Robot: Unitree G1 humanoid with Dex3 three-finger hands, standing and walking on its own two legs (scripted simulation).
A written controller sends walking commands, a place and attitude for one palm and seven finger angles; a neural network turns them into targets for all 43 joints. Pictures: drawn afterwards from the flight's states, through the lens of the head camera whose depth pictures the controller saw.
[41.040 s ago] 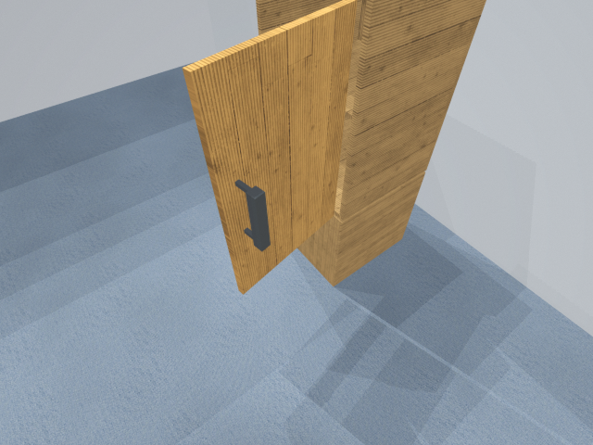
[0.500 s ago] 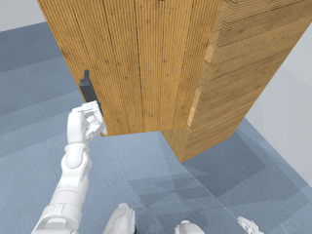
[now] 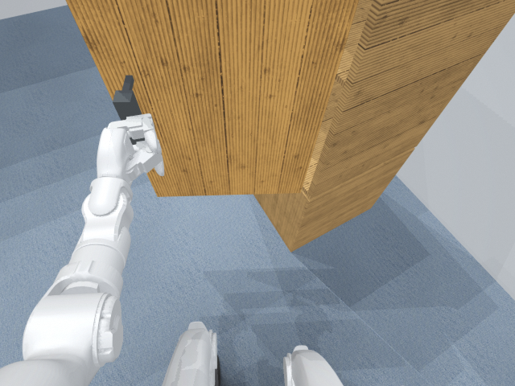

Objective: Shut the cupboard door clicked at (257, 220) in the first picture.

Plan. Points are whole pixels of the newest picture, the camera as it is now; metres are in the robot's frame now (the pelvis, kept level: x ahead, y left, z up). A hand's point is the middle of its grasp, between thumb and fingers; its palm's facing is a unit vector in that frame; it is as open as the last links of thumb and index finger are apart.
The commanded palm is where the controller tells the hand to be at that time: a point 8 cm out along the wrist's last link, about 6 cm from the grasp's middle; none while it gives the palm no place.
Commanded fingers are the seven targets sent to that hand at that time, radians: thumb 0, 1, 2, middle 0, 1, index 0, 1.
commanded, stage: push the door shut along its arc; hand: left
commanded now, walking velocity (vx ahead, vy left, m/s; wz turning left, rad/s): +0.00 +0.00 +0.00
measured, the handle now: (140, 123) +0.53 +0.20 +0.06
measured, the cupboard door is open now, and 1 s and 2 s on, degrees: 64 50 40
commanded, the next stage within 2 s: pull the fist back off the door in 1.28 s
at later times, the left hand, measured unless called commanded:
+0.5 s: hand (169, 128) +0.51 +0.15 +0.07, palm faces -0.13 -0.99 -0.03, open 3.1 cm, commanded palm +0.52 +0.17 +0.06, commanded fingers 0.00 0.90 0.90 -1.30 -1.50 -1.30 -1.50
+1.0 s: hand (197, 99) +0.57 +0.10 +0.07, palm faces -0.26 -0.97 -0.03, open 3.0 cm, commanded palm +0.58 +0.13 +0.06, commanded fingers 0.00 0.90 0.90 -1.30 -1.50 -1.30 -1.50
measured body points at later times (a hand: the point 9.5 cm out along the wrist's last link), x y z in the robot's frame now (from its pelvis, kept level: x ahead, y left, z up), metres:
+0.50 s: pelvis -0.01 +0.01 -0.02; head +0.12 +0.04 +0.41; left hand +0.51 +0.20 +0.07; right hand +0.01 -0.26 -0.13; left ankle +0.10 +0.13 -0.63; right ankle -0.02 -0.12 -0.63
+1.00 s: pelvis -0.01 +0.01 -0.04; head +0.16 +0.02 +0.38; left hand +0.58 +0.16 +0.08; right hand -0.05 -0.25 -0.14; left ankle +0.10 +0.13 -0.63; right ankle -0.02 -0.12 -0.63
